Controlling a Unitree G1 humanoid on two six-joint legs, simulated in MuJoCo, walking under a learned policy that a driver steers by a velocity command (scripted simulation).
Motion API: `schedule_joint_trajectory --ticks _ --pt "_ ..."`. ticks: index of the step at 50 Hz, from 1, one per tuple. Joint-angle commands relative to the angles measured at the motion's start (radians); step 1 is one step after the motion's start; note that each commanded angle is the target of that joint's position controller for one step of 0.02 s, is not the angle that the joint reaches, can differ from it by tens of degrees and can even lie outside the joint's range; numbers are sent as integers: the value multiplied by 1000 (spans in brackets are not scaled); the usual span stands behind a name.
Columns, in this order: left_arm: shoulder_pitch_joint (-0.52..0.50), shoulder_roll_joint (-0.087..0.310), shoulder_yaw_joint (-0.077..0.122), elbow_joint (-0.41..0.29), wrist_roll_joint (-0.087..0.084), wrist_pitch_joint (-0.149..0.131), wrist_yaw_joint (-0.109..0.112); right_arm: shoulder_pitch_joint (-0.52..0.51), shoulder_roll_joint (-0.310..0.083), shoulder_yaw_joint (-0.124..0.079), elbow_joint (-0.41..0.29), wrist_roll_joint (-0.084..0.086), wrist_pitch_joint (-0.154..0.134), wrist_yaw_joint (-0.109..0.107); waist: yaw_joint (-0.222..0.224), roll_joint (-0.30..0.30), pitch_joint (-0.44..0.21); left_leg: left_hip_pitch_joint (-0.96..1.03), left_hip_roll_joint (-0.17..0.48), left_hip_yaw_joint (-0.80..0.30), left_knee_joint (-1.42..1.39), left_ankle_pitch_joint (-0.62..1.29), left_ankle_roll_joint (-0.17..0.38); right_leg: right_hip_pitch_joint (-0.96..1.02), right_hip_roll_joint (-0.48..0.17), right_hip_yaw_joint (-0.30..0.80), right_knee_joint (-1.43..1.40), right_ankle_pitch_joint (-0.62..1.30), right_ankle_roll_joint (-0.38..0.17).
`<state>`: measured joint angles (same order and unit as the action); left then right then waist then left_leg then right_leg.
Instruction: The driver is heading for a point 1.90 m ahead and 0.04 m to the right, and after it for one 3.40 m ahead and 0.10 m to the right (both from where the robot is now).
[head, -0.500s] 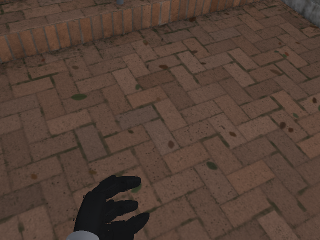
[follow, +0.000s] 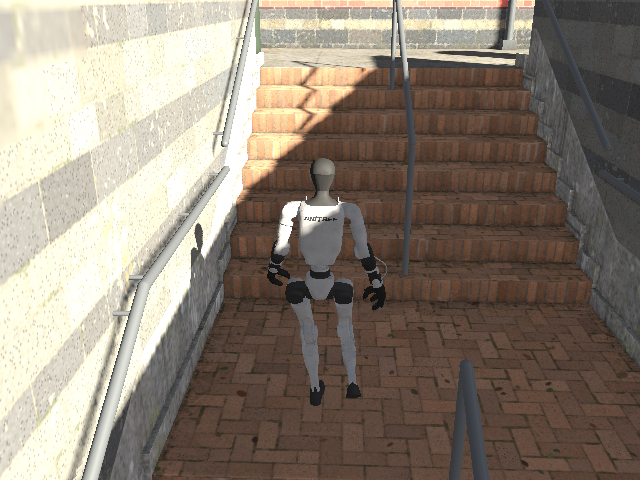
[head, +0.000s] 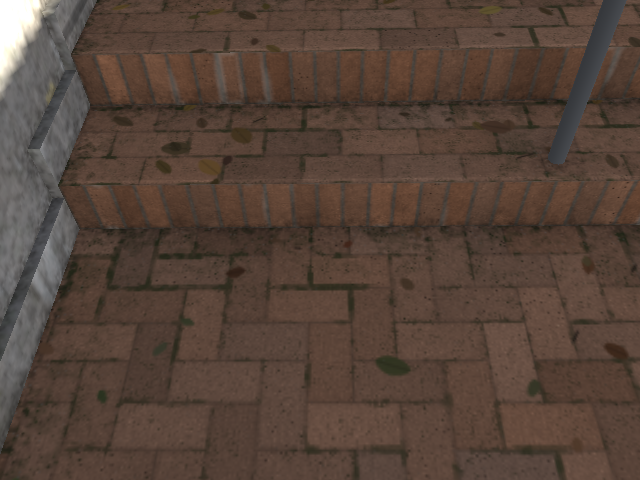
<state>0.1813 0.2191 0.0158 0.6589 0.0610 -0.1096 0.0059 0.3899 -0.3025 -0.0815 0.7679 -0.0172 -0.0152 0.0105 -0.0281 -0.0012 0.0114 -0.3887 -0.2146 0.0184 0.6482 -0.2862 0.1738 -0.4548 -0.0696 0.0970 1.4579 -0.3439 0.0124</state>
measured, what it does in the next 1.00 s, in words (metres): walks ahead: right foot, then left foot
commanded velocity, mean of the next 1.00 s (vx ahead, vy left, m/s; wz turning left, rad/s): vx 1.00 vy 0.00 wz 0.25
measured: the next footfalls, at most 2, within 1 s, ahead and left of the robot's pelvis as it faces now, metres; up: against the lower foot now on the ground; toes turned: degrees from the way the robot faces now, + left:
right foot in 0.28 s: +0.50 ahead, -0.15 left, +0.00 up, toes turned +18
left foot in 0.72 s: +0.82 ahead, +0.21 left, +0.00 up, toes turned +22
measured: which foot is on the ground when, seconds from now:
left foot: down 0.00-0.26, up 0.28-0.70, down 0.72-1.00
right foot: up 0.00-0.26, down 0.28-0.70, up 0.72-1.00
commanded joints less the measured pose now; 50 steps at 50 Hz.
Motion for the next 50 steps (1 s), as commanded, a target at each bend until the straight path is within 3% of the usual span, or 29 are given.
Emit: schedule_joint_trajectory --ticks 1,4,6,10,12,13,14,15,16,17,18,19,21,26,30,33,34,35,36,37,38,39,40,42,44,46,48,49,50 --pt "-12 140 15 -119 13 27 2 16 -146 -28 -82 5 -54 -17 49 -117 -3 148 327 -591 -417 73 203 -289 -43 2 -129 -84 30" --pt "-170 115 -8 -192 -5 45 -7 -1 -145 -21 -79 5 -69 -10 30 -55 74 1 251 -467 -478 148 166 -220 -62 -36 -441 82 45" --pt "-220 106 -18 -197 -21 44 -19 -21 -154 -27 -78 15 -70 -5 10 -2 58 -28 192 -395 -468 247 112 -80 -27 -56 -644 312 39" --pt "-227 128 -12 -182 -39 38 -17 20 -188 -42 -57 26 -65 0 -27 35 7 109 215 -431 -379 454 41 121 50 -76 -870 427 13" --pt "-58 191 19 -135 -39 33 4 18 -234 -52 -44 12 -62 -6 55 16 -108 234 216 -416 -131 740 -2 284 109 -97 -902 270 -5" --pt "137 236 45 -87 -30 26 18 -20 -235 -49 -51 3 -66 3 166 5 -190 183 199 -380 110 778 -29 478 88 -108 -873 189 -22" --pt "363 299 74 -57 -11 17 39 -44 -141 -23 -75 -7 -82 5 257 -57 -313 36 158 -312 452 563 -42 709 -84 73 -859 -115 -54" --pt "329 381 90 -45 28 14 32 86 17 19 -115 32 -84 11 123 -383 -408 -247 31 -207 752 -190 -76 865 -345 672 -1101 -387 -153" --pt "222 326 93 -55 5 19 16 81 -46 27 -105 8 -78 7 97 -358 -347 -368 93 -180 823 -115 -53 781 -340 896 -1222 -541 -210" --pt "136 228 77 -58 1 23 7 -32 -79 21 -105 -8 -69 9 96 -186 -191 -397 157 -154 806 -22 -56 647 -295 708 -1206 -500 -209" --pt "126 184 69 -33 -4 24 1 -107 -84 25 -120 -20 -65 20 95 -65 -116 -375 190 -140 755 23 -60 530 -249 547 -1194 -329 -201" --pt "157 158 60 1 -4 21 -1 -180 -77 27 -141 -29 -59 32 96 -18 -71 -350 208 -146 704 19 -60 446 -200 422 -1196 -191 -177" --pt "211 106 40 68 -15 7 -6 -191 -32 44 -168 -31 -42 45 53 -64 -20 -347 223 -179 623 -22 -70 370 -168 308 -1218 -52 -165" --pt "215 189 53 113 -35 -38 -10 -361 -62 61 -252 -31 -27 47 17 -65 74 -384 239 -139 312 151 -105 282 -147 85 -1364 178 -163" --pt "315 193 46 179 -62 -42 -26 -508 -26 87 -277 -12 -43 68 67 -11 115 -86 203 49 9 383 -87 210 -75 -118 -1466 479 -124" --pt "324 284 61 204 -65 -27 -14 -445 -82 68 -253 -46 -59 41 12 -97 29 59 148 85 -76 271 -51 402 -118 -109 -1257 1100 -116" --pt "328 302 61 214 -58 -12 -4 -300 -104 52 -211 -50 -61 23 -56 -116 -45 212 122 82 -87 174 -36 410 -127 -107 -1061 1220 -117" --pt "272 317 62 187 -49 -3 -2 -70 -148 24 -148 -63 -69 6 -164 -115 -166 448 169 27 -99 162 -8 310 -96 -103 -762 1159 -114" --pt "277 225 40 154 -40 -4 -7 88 -232 -3 -125 -87 -70 -16 -195 -8 -318 692 408 -213 -82 -104 1 106 -29 -102 -394 698 -116" --pt "431 71 5 131 -89 -3 -17 48 -277 -14 -144 -102 -74 -21 -64 268 -475 926 700 -735 -217 -318 102 -247 105 -47 -17 -168 -110" --pt "303 198 32 135 -72 -1 -13 28 -213 -15 -147 -69 -67 -20 -116 104 -409 802 648 -803 -361 -480 87 -327 76 -10 2 -63 -133" --pt "187 194 31 114 -66 1 -12 -45 -148 3 -111 -48 -73 -23 -69 58 -192 610 586 -583 -400 -353 43 -333 21 -16 -107 78 -136" --pt "168 157 17 116 -58 6 -18 -75 -113 9 -92 -39 -82 -19 -34 36 -102 477 551 -461 -429 -144 28 -282 -12 -21 -175 114 -133" --pt "192 111 9 130 -30 41 -29 -72 -58 29 -59 -29 -96 -27 15 66 -46 341 505 -269 -486 82 -9 -197 -38 -11 -216 117 -109" --pt "155 77 6 108 -22 71 -37 -86 -39 36 -22 -3 -123 -14 56 58 -4 288 491 -127 -493 355 -21 -218 -52 -23 -242 101 -89" --pt "71 83 16 75 -14 80 -45 -120 -29 38 -19 2 -142 -5 71 80 12 242 436 48 -494 554 -62 -226 -38 -68 -301 205 -80" --pt "2 55 10 43 -3 94 -37 -14 -42 36 24 -10 -148 -9 38 125 -17 355 479 85 -469 651 -33 -370 -38 -108 -75 198 -94" --pt "-30 46 20 36 -3 102 -15 68 -52 32 48 -25 -144 -16 5 142 -9 474 551 28 -444 641 5 -571 -18 -115 265 67 -116" --pt "-66 17 14 2 -18 111 2 79 -59 33 73 -37 -136 -20 31 125 32 535 588 14 -424 556 20 -767 -11 -56 500 -52 -140"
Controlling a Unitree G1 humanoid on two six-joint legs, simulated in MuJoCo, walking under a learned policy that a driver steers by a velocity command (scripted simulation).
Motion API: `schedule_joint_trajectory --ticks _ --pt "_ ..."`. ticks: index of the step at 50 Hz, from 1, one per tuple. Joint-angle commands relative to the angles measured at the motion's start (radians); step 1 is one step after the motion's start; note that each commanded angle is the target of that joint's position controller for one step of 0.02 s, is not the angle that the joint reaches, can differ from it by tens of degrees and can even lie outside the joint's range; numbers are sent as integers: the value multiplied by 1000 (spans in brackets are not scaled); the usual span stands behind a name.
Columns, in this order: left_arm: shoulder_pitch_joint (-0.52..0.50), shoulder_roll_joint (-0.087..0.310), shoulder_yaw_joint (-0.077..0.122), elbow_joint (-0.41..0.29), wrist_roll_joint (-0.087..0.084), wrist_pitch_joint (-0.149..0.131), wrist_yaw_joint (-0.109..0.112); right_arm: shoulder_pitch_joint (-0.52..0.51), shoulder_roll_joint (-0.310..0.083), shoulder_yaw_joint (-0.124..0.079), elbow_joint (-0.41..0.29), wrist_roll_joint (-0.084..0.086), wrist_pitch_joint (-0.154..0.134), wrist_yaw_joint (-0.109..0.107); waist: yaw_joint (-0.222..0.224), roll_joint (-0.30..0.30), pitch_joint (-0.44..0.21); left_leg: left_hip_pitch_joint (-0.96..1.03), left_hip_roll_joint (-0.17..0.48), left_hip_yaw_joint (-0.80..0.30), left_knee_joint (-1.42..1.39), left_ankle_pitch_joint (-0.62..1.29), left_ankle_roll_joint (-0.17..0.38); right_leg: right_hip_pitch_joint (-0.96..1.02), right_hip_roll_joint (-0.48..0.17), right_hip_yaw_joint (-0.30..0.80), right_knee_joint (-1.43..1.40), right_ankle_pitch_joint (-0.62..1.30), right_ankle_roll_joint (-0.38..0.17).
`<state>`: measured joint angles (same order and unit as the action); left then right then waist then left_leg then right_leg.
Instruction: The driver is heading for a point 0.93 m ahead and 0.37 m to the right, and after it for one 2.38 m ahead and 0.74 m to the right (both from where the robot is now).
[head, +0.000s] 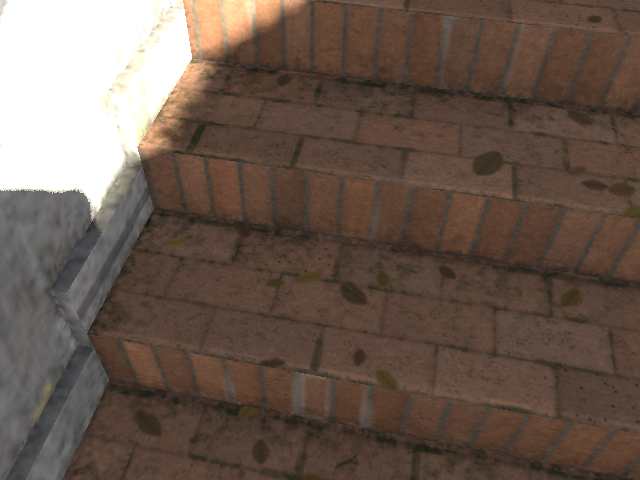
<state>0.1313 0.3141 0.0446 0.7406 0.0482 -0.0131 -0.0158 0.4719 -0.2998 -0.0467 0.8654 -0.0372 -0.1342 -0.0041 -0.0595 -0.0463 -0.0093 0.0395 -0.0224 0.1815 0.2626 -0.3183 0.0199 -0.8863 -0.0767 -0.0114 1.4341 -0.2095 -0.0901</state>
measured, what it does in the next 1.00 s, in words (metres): climbs, turning right: right foot 0.16 m higher, then left foot 0.16 m higher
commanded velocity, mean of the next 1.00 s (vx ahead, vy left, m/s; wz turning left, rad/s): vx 1.00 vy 0.00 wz -0.85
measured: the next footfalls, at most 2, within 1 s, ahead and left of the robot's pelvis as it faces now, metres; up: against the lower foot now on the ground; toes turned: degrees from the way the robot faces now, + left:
right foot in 0.18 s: +0.38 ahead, -0.12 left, +0.16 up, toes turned -9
left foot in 0.60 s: +0.76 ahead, -0.06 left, +0.33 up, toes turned -31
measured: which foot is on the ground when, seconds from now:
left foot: down 0.00-0.20, up 0.22-0.58, down 0.60-0.98, up 1.00-1.00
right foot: up 0.00-0.16, down 0.18-0.54, up 0.56-0.96, down 0.98-1.00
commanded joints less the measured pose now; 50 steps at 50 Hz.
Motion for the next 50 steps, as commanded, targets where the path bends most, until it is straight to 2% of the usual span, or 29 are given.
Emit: schedule_joint_trajectory --ticks 1,3,5,7,9,10,11,12,14,15,18,20,23,25,26,28,29,30,31,32,33,35,38,41,44,46,48,49,50 --pt "-106 -90 -17 -127 -29 18 43 5 -67 1 0 -38 -7 -3 70 154 139 175 413 -135 -39 536 156 -546 9 108 717 -256 -62" --pt "-411 -131 -46 -263 -47 -22 65 155 -19 18 76 -79 -3 -5 -10 57 289 395 376 -97 5 668 90 -946 39 50 750 -508 -102" --pt "-570 -162 -94 -379 -44 -43 46 182 35 48 122 -78 6 -9 25 41 276 259 288 68 -85 708 -6 -806 29 -51 440 -570 -116" --pt "-336 -130 -117 -324 -52 -22 -25 -60 -88 46 9 8 28 -60 194 -22 46 -250 199 212 -139 1334 19 118 119 -229 -30 -206 -101" --pt "214 2 -30 -179 -30 35 -16 -82 -377 -34 -110 89 0 -31 400 231 -368 -337 331 59 436 2312 118 855 286 -213 0 -180 -110" --pt "277 124 26 -149 -20 42 -10 -89 -367 -60 -124 101 -2 -1 407 229 -451 -323 279 -10 842 1998 73 904 286 49 -229 -248 -201" --pt "231 299 89 -125 -9 47 16 -212 -199 -36 -238 90 -17 56 333 -197 -421 -664 -66 -30 1468 413 -39 1001 6 726 -807 13 -373" --pt "162 305 106 -148 -26 50 44 -191 -142 -19 -315 12 -49 74 228 -154 -549 -777 -80 -292 1661 233 -5 1115 -58 1168 -1027 63 -314" --pt "154 206 84 -43 -59 24 60 -259 -49 8 -352 -18 -34 64 128 54 -290 -875 -30 -306 1756 233 9 854 7 1054 -1076 -15 -215" --pt "137 122 62 -15 -43 6 63 -291 33 33 -372 -28 -11 39 73 117 -136 -924 -12 -311 1777 179 12 682 46 939 -1032 8 -212" --pt "217 41 45 87 -18 -51 39 -425 192 94 -458 -58 60 -6 36 71 -31 -1193 -18 -295 2110 -61 35 546 96 645 -990 87 -251" --pt "211 31 35 110 -40 -75 15 -585 150 98 -521 -57 53 -23 48 151 127 -1235 42 -200 1825 -262 30 437 124 451 -1127 231 -152" --pt "374 19 26 180 -22 -107 19 -833 228 144 -662 -70 32 -44 95 56 130 -1333 84 -199 1755 -469 55 482 106 410 -1215 410 -163" --pt "163 82 49 74 -63 -73 50 -581 154 122 -566 -37 56 -28 -43 201 -78 -426 20 -39 1140 -81 31 122 171 251 -1339 883 -159" --pt "200 144 72 58 -82 -98 53 -446 109 94 -540 26 60 -48 -96 45 -259 -1 -59 -20 1085 29 2 63 133 346 -1228 1364 -176" --pt "-51 297 148 -27 -63 -144 19 38 -60 -3 -394 19 90 -83 -406 -30 -557 306 -16 -205 777 87 20 285 102 389 -669 1721 -80" --pt "-174 149 131 -81 -30 -168 0 120 -134 -39 -275 9 61 -52 -371 329 -496 279 112 -332 516 114 96 247 290 249 -65 606 27" --pt "-247 -63 53 -170 34 -195 1 25 -79 -30 -211 14 53 -43 -246 402 -261 192 180 -404 420 731 119 44 283 184 231 -17 -2" --pt "-10 -71 57 -165 6 -178 -5 -127 -47 -26 -252 -23 52 -50 -29 259 -332 195 386 -712 351 733 194 -99 258 252 439 -42 -18" --pt "100 -41 58 -133 10 -125 -1 -276 60 -11 -287 -13 43 -48 52 154 -350 97 411 -824 271 373 228 -67 183 167 554 -2 -18" --pt "64 -65 42 -163 36 -79 -14 -285 119 5 -235 -2 31 -37 86 65 -192 -34 394 -772 203 30 223 -147 139 167 629 19 -25" --pt "-41 -164 -8 -221 36 -23 -20 -164 112 1 -75 -11 3 -19 108 4 -17 -150 335 -590 134 -265 134 -334 117 168 766 -52 -67" --pt "-141 -180 -26 -277 -14 29 -7 -171 145 18 5 -21 -27 -15 140 16 165 -303 334 -256 -31 44 45 -398 111 147 670 -161 -67" --pt "-277 -197 -25 -344 -12 57 39 -88 70 3 80 -12 -30 16 146 101 178 -290 272 -22 -73 502 -19 -430 139 6 731 -248 -98" --pt "-453 -241 -76 -412 -27 37 50 115 64 20 161 18 -17 -5 107 76 245 -210 220 50 -199 746 2 -480 120 -76 456 -363 -127" --pt "-277 -128 -72 -353 -67 15 -3 73 -12 20 82 84 -10 -39 160 30 -32 -400 228 80 -232 1573 64 401 174 -287 -53 -77 -103" --pt "59 -21 -11 -300 -64 52 15 51 -302 -48 10 119 -51 -42 338 263 -333 -209 314 -26 169 2103 109 796 274 -189 -212 -185 -59" --pt "168 14 20 -263 -45 50 13 -60 -333 -76 -31 115 -47 -26 408 309 -391 -133 291 -71 497 2093 119 863 268 -94 -480 -251 -61" --pt "65 109 64 -224 -18 20 4 -24 -171 -57 -74 66 -38 -11 282 159 -399 -312 154 -148 927 837 83 982 84 229 -630 -163 -130"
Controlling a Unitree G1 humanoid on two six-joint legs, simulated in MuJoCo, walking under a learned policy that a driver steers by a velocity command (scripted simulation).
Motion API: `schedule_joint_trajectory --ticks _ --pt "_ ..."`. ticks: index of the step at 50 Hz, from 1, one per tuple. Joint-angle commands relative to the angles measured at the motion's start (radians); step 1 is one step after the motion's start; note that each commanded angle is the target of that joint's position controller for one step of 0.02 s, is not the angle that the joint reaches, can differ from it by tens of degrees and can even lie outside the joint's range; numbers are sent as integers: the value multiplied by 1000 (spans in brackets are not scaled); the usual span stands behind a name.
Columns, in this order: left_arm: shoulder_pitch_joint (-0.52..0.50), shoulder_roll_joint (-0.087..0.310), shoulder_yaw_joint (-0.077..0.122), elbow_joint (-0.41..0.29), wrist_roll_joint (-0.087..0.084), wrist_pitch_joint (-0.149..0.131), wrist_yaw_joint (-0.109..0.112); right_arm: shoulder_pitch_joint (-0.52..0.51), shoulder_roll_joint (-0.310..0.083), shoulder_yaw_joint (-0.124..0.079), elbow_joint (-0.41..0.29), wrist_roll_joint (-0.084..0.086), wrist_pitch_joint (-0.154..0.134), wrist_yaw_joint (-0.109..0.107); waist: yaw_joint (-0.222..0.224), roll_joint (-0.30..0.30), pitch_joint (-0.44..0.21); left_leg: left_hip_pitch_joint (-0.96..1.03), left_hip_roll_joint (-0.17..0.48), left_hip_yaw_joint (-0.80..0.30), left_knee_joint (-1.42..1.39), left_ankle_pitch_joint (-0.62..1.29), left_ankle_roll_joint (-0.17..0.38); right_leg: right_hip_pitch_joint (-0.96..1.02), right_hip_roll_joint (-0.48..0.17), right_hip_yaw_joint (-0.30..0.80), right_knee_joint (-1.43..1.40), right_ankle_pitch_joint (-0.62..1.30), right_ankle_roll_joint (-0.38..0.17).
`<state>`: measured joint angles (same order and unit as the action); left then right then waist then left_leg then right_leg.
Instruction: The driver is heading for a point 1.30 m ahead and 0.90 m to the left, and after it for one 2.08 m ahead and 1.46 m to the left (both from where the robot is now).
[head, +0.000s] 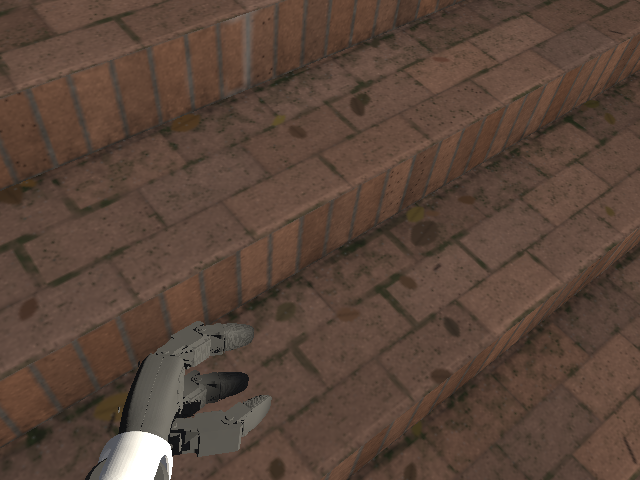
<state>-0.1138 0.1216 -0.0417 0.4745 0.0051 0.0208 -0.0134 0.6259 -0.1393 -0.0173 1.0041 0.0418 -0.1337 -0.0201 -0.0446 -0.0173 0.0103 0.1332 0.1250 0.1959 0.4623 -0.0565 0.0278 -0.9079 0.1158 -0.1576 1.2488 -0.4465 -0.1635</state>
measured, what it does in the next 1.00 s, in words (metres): climbs, turning left: left foot 0.17 m higher, then right foot 0.16 m higher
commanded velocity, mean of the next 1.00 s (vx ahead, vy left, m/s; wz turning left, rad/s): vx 1.00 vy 0.00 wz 0.75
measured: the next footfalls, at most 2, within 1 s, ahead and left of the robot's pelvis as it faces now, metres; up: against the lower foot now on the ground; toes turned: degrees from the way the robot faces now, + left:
left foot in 0.38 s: +0.46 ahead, +0.18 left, +0.17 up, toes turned +13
right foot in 0.72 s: +0.84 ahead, +0.19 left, +0.33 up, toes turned +31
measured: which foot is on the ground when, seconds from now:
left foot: up 0.00-0.36, down 0.38-0.72, up 0.74-1.00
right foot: down 0.00-0.38, up 0.40-0.70, down 0.72-1.00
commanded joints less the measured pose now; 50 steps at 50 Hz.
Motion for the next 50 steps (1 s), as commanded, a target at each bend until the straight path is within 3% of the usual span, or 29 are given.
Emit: schedule_joint_trajectory --ticks 1,2,5,6,9,12,14,15,17,18,19,20,21,22,23,25,28,30,32,33,35,36,37,38,40,41,44,46,50 --pt "404 379 176 73 52 -16 21 -221 -271 -84 -313 1 -39 33 281 -140 -602 -725 -248 -273 1385 -68 28 1149 -426 1042 -792 289 -190" --pt "405 342 175 111 74 -35 17 -320 -192 -81 -396 -24 -39 35 222 48 -552 -877 -205 -408 1628 -43 56 1102 -416 1059 -879 229 -150" --pt "398 104 108 342 60 -120 19 -441 88 19 -495 -87 6 34 62 114 -111 -1159 -99 -389 1793 -201 149 738 -372 706 -812 154 -124" --pt "404 30 83 375 65 -126 20 -363 62 21 -459 -75 41 33 18 108 -40 -1153 -84 -349 1718 -251 153 655 -364 559 -850 240 -77" --pt "489 59 81 498 59 -150 12 -512 131 37 -521 -19 101 9 -8 -21 119 -1415 -145 -326 1941 -515 162 606 -395 315 -1016 236 -14" --pt "472 92 56 539 22 -165 2 -783 132 71 -648 -28 126 -17 -66 18 248 -1500 -130 -261 1679 -513 181 478 -344 75 -1219 211 92" --pt "397 148 48 490 -5 -157 27 -655 4 47 -590 -45 131 2 -103 75 156 -1021 -143 -36 1284 -352 130 311 -250 -121 -1316 785 57" --pt "364 240 60 441 -35 -178 36 -496 -20 38 -537 -56 128 27 -173 52 -30 -630 -176 10 1190 -191 132 283 -271 -155 -1250 1279 35" --pt "266 487 140 350 -81 -206 34 -166 -152 -20 -402 -42 122 9 -310 -134 -389 -284 -241 30 1008 -182 102 601 -324 -97 -853 2056 12" --pt "221 473 156 316 -78 -199 22 -83 -211 -48 -371 -49 112 6 -335 -135 -445 -209 -269 17 849 -233 98 685 -345 -50 -602 2143 18" --pt "208 401 152 271 -84 -188 7 -108 -229 -70 -379 -33 99 0 -333 -114 -414 -184 -272 -123 470 -182 161 691 -272 -22 -180 1863 45" --pt "150 234 126 224 5 -173 -14 -243 -241 -102 -346 1 91 8 -220 126 -177 -225 -258 -371 96 -50 208 393 -74 50 278 479 101" --pt "344 89 86 85 75 -183 -25 -373 -305 -97 -361 -39 88 18 48 205 -161 -92 -121 -651 232 845 261 51 -12 195 640 238 158" --pt "386 72 72 61 81 -193 -37 -391 -247 -82 -357 -29 122 -6 60 156 -385 -77 -43 -1003 -3 142 366 -35 -12 245 873 265 137" --pt "339 78 66 18 77 -190 -31 -366 -203 -71 -337 -46 119 -12 52 82 -250 -200 -16 -1154 -153 -281 387 -130 -28 245 997 239 136" --pt "147 -22 10 -76 112 -172 2 -282 -169 -58 -216 -61 78 3 56 -24 21 -361 -80 -920 -118 -246 336 -360 -71 239 1134 125 105" --pt "-2 -11 -18 -161 88 -134 41 -305 -170 -48 -169 -53 37 20 103 -100 192 -666 -145 -620 -209 -34 189 -319 -138 165 777 -24 105" --pt "-150 -12 -31 -247 76 -133 65 -193 -173 -45 -122 -79 15 19 51 42 159 -614 -102 -618 -316 248 243 -354 -141 108 770 -199 108" --pt "-132 -1 -47 -264 67 -114 70 -155 -196 -63 -127 -24 44 3 65 -70 -31 -738 -161 -473 -448 484 242 234 -131 21 167 -118 91" --pt "-26 8 -27 -214 24 -116 75 -155 -218 -76 -173 -11 35 -11 97 -61 -183 -824 -168 -484 -357 1034 241 684 -28 -57 64 -34 106" --pt "399 168 70 -120 -3 -72 100 -357 -446 -161 -273 -12 -7 6 384 107 -519 -606 -101 -582 114 1564 191 999 -53 160 -150 -23 81" --pt "636 264 127 -2 6 -73 98 -500 -406 -173 -314 -14 -49 30 491 -4 -610 -587 -147 -569 464 1468 126 1146 -106 257 -325 -52 60" --pt "597 333 142 70 7 -85 106 -572 -198 -128 -363 -42 -68 71 396 -411 -566 -771 -393 -448 957 80 64 1145 -322 623 -690 -76 -25" --pt "326 327 156 16 30 -94 98 -455 -116 -105 -433 -61 -59 79 194 -430 -533 -998 -331 -453 1438 -53 49 1052 -497 1085 -884 -64 -90" --pt "231 95 94 136 22 -125 70 -458 -41 -57 -474 -133 13 54 41 4 -231 -1185 -202 -325 1665 -15 111 865 -468 882 -860 -366 -67" --pt "282 21 80 212 17 -143 55 -453 13 -28 -486 -157 44 52 4 103 -143 -1236 -160 -323 1748 -48 135 775 -446 729 -852 -247 -14" --pt "445 24 72 390 38 -189 28 -619 65 12 -537 -86 113 42 23 31 128 -1530 -164 -323 1896 -328 139 708 -414 300 -935 218 60" --pt "437 50 73 455 48 -202 11 -700 76 23 -594 -58 146 22 -42 -56 132 -1483 -165 -306 1892 -378 148 580 -418 126 -1057 285 114" --pt "494 109 73 517 7 -177 11 -894 48 37 -682 -86 184 -10 -71 9 156 -1365 -166 -128 1413 -387 161 519 -258 -136 -1184 522 160"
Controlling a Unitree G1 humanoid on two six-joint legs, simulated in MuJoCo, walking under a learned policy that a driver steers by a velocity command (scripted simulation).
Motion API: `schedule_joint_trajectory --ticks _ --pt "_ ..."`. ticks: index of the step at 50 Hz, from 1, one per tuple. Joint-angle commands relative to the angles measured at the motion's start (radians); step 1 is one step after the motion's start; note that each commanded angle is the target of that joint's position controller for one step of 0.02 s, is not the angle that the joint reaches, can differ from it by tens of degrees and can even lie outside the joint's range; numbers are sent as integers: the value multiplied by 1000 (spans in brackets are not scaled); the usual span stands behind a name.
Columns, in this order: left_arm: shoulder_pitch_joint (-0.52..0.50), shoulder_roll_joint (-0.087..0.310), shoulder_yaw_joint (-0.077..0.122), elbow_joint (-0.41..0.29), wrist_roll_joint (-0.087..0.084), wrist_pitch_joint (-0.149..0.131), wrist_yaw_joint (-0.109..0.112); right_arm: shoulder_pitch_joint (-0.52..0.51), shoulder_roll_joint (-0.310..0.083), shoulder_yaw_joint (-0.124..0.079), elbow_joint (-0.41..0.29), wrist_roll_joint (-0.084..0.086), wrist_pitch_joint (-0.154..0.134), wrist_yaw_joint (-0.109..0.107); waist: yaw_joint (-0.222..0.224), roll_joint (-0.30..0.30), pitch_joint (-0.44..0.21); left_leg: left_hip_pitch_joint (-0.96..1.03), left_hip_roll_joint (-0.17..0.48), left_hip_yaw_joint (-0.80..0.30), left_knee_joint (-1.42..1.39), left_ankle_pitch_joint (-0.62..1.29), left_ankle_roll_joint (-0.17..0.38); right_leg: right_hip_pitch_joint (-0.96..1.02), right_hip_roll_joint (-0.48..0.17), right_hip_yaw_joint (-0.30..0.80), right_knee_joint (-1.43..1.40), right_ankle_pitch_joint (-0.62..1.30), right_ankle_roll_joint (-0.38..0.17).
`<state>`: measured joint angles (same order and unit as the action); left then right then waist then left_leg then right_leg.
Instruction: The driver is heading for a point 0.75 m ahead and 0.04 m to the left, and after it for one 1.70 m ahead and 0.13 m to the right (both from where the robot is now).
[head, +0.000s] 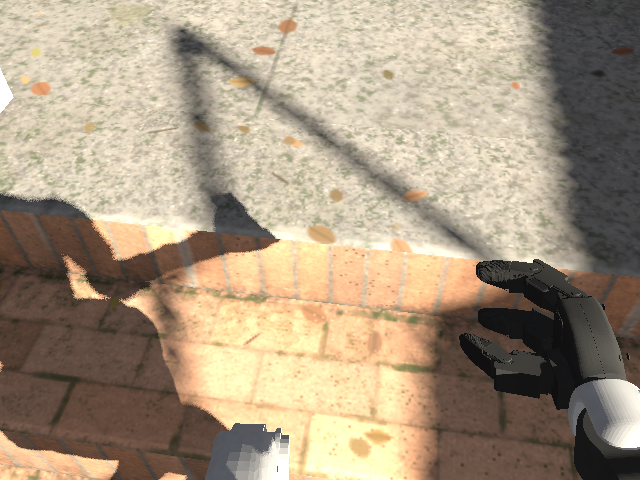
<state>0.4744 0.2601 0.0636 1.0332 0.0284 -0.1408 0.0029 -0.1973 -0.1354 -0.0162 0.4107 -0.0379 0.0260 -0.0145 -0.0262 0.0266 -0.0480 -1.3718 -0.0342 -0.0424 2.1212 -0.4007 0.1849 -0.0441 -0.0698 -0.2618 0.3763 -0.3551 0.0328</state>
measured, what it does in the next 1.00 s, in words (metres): climbs: left foot 0.17 m higher, then right foot 0.16 m higher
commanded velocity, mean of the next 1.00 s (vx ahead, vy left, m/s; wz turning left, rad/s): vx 0.78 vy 0.00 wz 0.23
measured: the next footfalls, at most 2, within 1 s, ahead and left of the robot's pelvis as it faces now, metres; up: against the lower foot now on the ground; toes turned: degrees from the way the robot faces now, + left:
left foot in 0.12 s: +0.28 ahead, +0.07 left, +0.17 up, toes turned +7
right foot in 0.50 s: +0.60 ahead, -0.03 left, +0.33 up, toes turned +23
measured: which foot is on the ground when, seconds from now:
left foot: up 0.00-0.10, down 0.12-0.48, up 0.50-0.80, down 0.82-1.00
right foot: down 0.00-0.12, up 0.14-0.48, down 0.50-0.84, up 0.86-1.00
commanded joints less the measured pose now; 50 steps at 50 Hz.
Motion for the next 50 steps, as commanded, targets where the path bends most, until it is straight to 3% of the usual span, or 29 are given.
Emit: schedule_joint_trajectory --ticks 1,2,3,4,5,6,7,8,9,11,13,18,21,23,24,25,26,27,30,34,38,40,41,42,43,44,46,48,50 --pt "-98 74 -11 -64 -37 -17 20 -11 -5 38 -78 17 31 -1 -126 -44 142 449 18 233 -503 39 -10 -436 -82 -75 -414 588 -70" --pt "-146 112 -10 -126 -70 -23 45 43 -81 16 -17 8 24 19 -121 3 8 743 -44 316 -627 106 -24 -408 -75 -87 -346 1169 -98" --pt "-124 246 24 -158 -74 -29 54 137 -101 0 10 18 31 18 -136 -87 -132 877 -80 316 -670 123 -31 -258 -135 -54 -229 1678 -131" --pt "-160 346 55 -199 -71 -29 55 315 -150 -25 69 42 38 7 -210 -133 -296 966 -116 265 -716 50 -22 -93 -156 -45 20 2076 -135" --pt "-255 378 80 -253 -60 -22 33 555 -202 -46 83 18 25 12 -291 -236 -385 1070 -102 215 -843 -44 -2 24 -232 35 304 2239 -148" --pt "-279 312 76 -315 -76 -13 0 577 -302 -87 102 15 4 25 -280 -189 -414 1180 -178 107 -1137 -104 19 7 -180 79 688 2042 -147" --pt "-262 103 44 -337 -25 -8 -43 348 -314 -113 80 60 -22 40 -152 8 -240 1183 -107 -227 -1427 -72 113 -359 -2 165 1155 521 -96" --pt "-319 22 11 -503 28 -15 -65 287 -378 -125 99 8 2 31 -64 260 -357 1377 80 -802 -1681 -20 269 -801 179 294 1701 202 -55" --pt "-399 -28 -12 -581 68 -26 -53 365 -381 -135 135 15 7 10 -72 102 -368 1423 119 -922 -1792 -171 243 -944 152 369 1931 193 -82" --pt "-456 -149 -85 -652 76 -16 -6 521 -306 -113 300 3 -42 3 -19 -53 -88 1272 61 -720 -1784 44 178 -1140 106 364 2055 76 -94" --pt "-400 -146 -109 -642 72 10 17 517 -213 -80 330 -8 -86 0 54 -141 10 1125 59 -576 -1748 214 148 -1186 78 365 2002 10 -92" --pt "-807 -236 -159 -830 54 54 43 625 -182 -59 494 26 -138 13 49 -62 195 805 55 -323 -2025 253 46 -1184 -3 310 1576 -284 -132" --pt "-449 -131 -108 -664 20 57 38 469 -293 -89 397 88 -156 9 189 -54 -174 566 85 -181 -2081 1258 80 -38 107 96 1126 66 -99" --pt "-226 -23 -47 -606 5 88 70 455 -424 -158 358 93 -192 20 312 81 -374 1035 143 -209 -1594 1897 9 -44 120 213 799 -172 -115" --pt "-64 71 -6 -545 -4 69 70 374 -409 -169 326 56 -209 26 414 -61 -425 1048 70 -172 -1159 1826 -62 65 87 249 589 -166 -136" --pt "-32 111 9 -461 -21 69 47 263 -270 -135 287 -2 -227 49 408 -231 -321 945 -90 -172 -734 761 -74 20 66 396 362 -52 -170" --pt "-189 114 12 -419 -13 90 34 517 -26 -79 228 1 -214 60 114 -400 -249 580 -217 -275 -337 254 -116 45 -186 1012 133 490 -277" --pt "-310 67 14 -442 -5 86 14 611 -27 -57 202 -10 -194 53 18 -181 -240 478 -171 -238 -147 249 -114 17 -240 1184 64 241 -324" --pt "-176 -141 -32 -219 -12 32 -5 367 74 21 93 -37 -125 25 -7 -39 104 136 -98 -114 44 30 -71 -116 -106 740 58 163 -280" --pt "-97 -98 -33 -110 -14 -10 0 134 11 48 -34 -17 -101 13 -21 -45 219 244 16 95 -404 -159 -113 -348 17 431 -120 715 -192" --pt "89 24 7 -77 -17 43 36 15 20 68 -93 -37 -94 27 50 -34 -5 317 44 168 -630 -148 -91 -48 -27 466 -222 1107 -271" --pt "48 99 40 -172 -33 56 33 180 26 56 -47 33 -77 18 -30 -22 -231 1089 -73 194 -1012 88 -90 -308 6 488 -139 1412 -208" --pt "-44 225 70 -210 -58 22 -3 465 -23 16 0 46 -71 2 -226 -136 -364 1370 -57 137 -1086 293 -70 -315 -25 485 104 1719 -178" --pt "-174 242 87 -278 -91 -14 -27 632 -151 -32 60 25 -77 -18 -304 -60 -477 1558 110 -97 -1266 420 -20 -389 9 497 403 1372 -83" --pt "-173 153 69 -367 -125 -18 -41 561 -263 -63 48 2 -91 -33 -254 402 -672 1642 501 -620 -1465 910 201 -499 244 375 1070 68 -3" --pt "-158 189 89 -362 -53 1 -33 470 -206 -55 31 16 -70 -45 -189 250 -668 1508 461 -693 -1484 822 229 -541 208 432 1420 -49 -22" --pt "-131 41 71 -391 -6 71 7 327 -80 -32 99 21 -84 -47 -43 -50 -285 1265 447 -527 -1543 322 164 -724 96 351 1472 33 -44" --pt "-132 -32 40 -421 15 137 30 333 -46 -27 186 17 -110 -50 54 -79 -12 1011 383 -346 -1629 301 75 -746 60 340 1457 -2 -55" --pt "-113 -73 13 -432 -4 178 35 304 -25 -23 237 4 -115 -49 134 -19 44 928 351 -140 -1675 361 -10 -729 25 382 1303 31 -50"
